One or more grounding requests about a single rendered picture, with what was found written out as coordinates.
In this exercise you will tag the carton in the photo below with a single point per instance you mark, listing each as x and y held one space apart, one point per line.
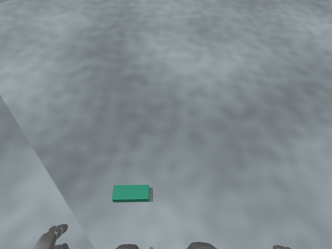
130 193

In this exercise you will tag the left robot hand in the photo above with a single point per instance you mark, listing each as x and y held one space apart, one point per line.
48 240

